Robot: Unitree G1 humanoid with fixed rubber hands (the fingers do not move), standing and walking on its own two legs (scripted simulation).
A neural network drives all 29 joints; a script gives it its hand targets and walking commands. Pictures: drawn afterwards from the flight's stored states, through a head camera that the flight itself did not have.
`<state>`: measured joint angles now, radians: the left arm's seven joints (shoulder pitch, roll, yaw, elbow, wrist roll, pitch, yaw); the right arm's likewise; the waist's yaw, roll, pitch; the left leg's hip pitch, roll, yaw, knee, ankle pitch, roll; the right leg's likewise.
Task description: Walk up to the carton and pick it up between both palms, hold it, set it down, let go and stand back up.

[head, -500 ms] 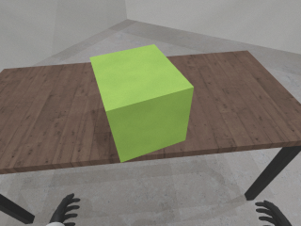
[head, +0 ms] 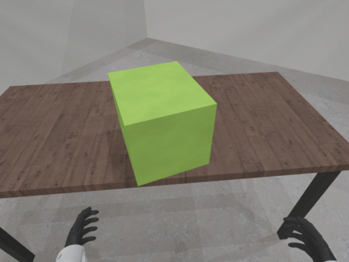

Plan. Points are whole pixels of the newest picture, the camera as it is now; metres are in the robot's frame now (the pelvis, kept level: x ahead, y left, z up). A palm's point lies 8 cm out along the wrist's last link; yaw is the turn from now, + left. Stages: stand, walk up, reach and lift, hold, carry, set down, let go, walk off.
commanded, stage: reach and lift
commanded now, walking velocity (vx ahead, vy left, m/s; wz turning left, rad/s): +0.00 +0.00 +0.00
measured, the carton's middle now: (158, 118) +0.56 +0.07 +0.05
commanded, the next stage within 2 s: none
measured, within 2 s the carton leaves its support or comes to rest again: neither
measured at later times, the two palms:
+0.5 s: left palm (105, 205) +0.26 +0.17 +0.05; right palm (301, 222) +0.24 -0.27 +0.00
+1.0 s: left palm (106, 193) +0.28 +0.17 +0.06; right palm (296, 193) +0.29 -0.27 +0.04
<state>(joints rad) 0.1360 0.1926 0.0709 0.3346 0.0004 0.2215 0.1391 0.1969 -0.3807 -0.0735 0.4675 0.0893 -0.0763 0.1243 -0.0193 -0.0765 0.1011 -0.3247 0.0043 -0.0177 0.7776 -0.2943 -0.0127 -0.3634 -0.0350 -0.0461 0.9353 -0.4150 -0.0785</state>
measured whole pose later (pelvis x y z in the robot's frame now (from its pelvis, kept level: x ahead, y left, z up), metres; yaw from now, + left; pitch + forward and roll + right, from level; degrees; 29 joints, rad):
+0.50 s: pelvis +0.03 +0.01 +0.01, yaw -1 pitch -7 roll +3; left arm 0.16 -0.04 -0.02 0.05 0.00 0.19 0.29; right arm 0.12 -0.40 -0.07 0.46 0.22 -0.14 0.26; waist -0.02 -0.01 0.07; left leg -0.32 0.02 -0.02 0.75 -0.32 -0.01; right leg -0.35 -0.02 -0.05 0.86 -0.40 -0.07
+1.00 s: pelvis +0.05 -0.02 +0.02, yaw -1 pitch -3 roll +5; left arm 0.18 0.05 -0.01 0.00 0.00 0.20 0.29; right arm 0.11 -0.40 0.01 0.29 0.28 -0.13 0.15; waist 0.01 -0.04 0.04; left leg -0.30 0.02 -0.02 0.62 -0.27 -0.01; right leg -0.36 -0.01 -0.05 0.80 -0.40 -0.09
